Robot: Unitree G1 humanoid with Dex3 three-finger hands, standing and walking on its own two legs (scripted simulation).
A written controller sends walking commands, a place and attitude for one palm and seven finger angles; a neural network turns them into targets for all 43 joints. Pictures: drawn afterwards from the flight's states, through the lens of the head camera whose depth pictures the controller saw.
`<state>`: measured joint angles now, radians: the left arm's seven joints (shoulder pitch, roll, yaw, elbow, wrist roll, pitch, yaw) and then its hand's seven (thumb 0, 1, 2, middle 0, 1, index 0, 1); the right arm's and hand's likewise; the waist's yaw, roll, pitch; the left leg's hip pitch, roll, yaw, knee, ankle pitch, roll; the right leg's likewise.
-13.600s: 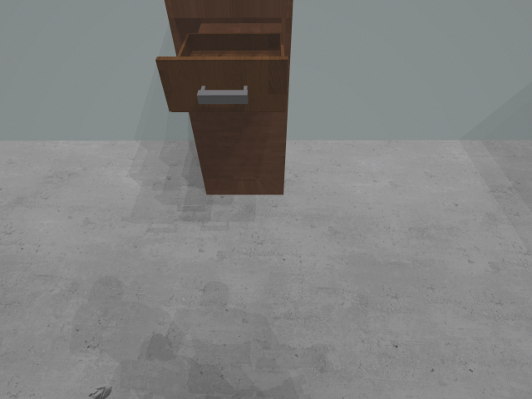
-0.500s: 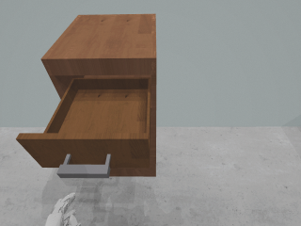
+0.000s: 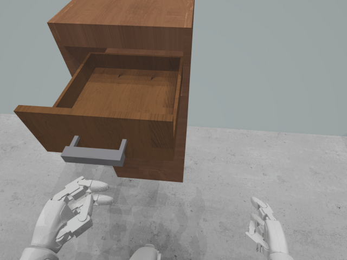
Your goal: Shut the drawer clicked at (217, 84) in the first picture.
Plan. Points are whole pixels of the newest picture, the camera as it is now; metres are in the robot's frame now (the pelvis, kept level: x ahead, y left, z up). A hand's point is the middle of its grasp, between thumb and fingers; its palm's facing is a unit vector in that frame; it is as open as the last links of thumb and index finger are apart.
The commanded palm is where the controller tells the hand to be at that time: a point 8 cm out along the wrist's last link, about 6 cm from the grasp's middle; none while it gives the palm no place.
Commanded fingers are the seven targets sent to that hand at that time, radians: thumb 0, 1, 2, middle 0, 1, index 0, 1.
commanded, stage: raise the hand and make a fist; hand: left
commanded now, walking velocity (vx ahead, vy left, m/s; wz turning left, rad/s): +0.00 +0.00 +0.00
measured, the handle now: (97, 148) +0.34 +0.22 +0.07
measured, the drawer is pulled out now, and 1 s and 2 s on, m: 0.27 0.27 0.27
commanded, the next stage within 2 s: bring the fist close to the handle in 1.24 s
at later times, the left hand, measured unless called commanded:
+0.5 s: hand (66, 215) +0.17 +0.20 +0.12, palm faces +0.02 -1.00 -0.03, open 3.1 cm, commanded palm +0.13 +0.25 +0.13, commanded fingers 0.00 0.90 0.90 -1.38 -1.58 -1.38 -1.58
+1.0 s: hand (65, 212) +0.17 +0.18 +0.16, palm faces +0.01 -1.00 -0.07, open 3.3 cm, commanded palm +0.11 +0.24 +0.17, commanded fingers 0.00 0.90 0.90 -1.40 -1.60 -1.40 -1.60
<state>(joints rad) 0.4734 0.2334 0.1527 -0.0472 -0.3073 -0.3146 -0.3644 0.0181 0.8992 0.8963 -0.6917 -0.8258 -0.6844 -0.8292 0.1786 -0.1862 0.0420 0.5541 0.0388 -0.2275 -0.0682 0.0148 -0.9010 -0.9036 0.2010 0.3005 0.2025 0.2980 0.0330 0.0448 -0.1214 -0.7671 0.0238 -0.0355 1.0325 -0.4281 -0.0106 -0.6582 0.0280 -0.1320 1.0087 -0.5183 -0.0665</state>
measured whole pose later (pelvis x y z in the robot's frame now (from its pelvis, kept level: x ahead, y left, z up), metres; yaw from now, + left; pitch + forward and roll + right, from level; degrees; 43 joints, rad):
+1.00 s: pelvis +0.02 +0.03 +0.04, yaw -1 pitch +2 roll -1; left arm 0.77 0.21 0.08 -0.55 -0.24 -0.11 -0.16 0.02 0.90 0.90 -1.40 -1.59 -1.40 -1.60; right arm 0.26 -0.22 0.05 0.53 0.06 -0.27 -0.05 0.02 -0.90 -0.90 0.20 0.30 0.20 0.30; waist 0.04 0.06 -0.11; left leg -0.47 0.00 0.01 0.81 -0.38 0.03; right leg -0.37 0.01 -0.08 0.77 -0.44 -0.02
